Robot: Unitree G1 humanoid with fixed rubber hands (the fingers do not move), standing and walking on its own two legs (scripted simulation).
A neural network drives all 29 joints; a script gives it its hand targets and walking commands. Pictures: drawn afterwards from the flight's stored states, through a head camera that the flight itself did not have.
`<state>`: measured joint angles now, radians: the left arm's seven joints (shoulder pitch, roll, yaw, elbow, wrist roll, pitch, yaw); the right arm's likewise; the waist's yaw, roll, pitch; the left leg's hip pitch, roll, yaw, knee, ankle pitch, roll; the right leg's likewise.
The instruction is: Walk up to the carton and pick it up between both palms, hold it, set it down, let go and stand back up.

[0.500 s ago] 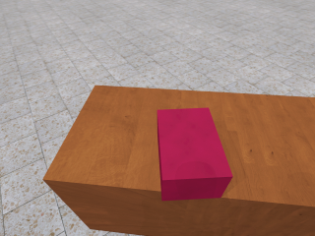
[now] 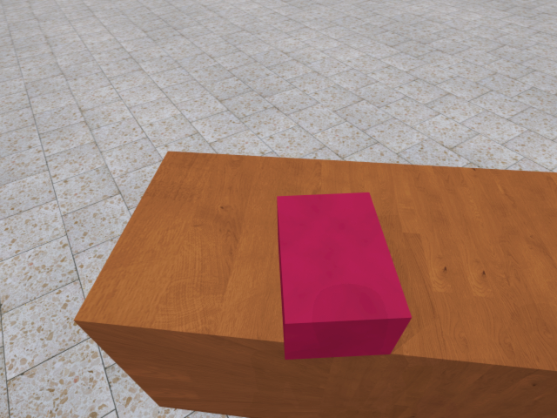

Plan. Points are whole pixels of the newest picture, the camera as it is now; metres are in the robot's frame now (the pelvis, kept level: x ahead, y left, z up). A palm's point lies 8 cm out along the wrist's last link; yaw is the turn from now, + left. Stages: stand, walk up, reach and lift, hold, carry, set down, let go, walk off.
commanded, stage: stand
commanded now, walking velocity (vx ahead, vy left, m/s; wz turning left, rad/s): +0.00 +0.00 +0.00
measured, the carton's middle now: (329, 270) +0.42 -0.06 -0.08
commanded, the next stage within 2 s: none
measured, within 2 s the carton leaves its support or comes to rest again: neither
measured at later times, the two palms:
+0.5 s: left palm out of the picture -0.01 +0.22 -0.14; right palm out of the picture +0.00 -0.24 -0.14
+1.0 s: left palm out of the picture -0.01 +0.21 -0.14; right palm out of the picture -0.01 -0.24 -0.14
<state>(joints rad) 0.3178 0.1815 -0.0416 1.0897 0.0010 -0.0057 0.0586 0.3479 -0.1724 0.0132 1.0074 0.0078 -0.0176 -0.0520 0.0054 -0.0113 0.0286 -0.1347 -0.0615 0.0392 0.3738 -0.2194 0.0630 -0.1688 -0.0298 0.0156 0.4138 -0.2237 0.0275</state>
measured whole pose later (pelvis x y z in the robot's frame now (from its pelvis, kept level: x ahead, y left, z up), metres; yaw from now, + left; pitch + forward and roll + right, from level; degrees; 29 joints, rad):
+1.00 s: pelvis +0.01 -0.02 +0.00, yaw +1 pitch -2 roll +0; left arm 0.30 0.17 -0.04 1.10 0.00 -0.01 0.06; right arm 0.33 -0.16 0.02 1.07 0.00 -0.02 -0.06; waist 0.00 0.00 0.05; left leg -0.12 -0.04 0.02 0.38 -0.23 0.04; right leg -0.14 -0.01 -0.01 0.40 -0.23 0.00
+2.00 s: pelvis +0.00 -0.02 +0.00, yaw +1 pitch -2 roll +0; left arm 0.32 0.17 -0.04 1.10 0.00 -0.01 0.05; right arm 0.33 -0.16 0.02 1.09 0.00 -0.02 -0.05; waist 0.01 0.00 0.05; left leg -0.13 -0.03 0.01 0.40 -0.23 0.03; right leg -0.15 0.00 -0.02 0.40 -0.22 0.00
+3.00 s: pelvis +0.00 -0.01 +0.00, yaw +0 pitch -2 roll +0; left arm 0.32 0.16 -0.03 1.11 0.00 -0.01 0.06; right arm 0.33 -0.16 0.02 1.09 0.00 -0.02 -0.05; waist 0.00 0.00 0.05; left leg -0.13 -0.03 0.03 0.38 -0.23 0.04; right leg -0.15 -0.01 0.00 0.40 -0.22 0.01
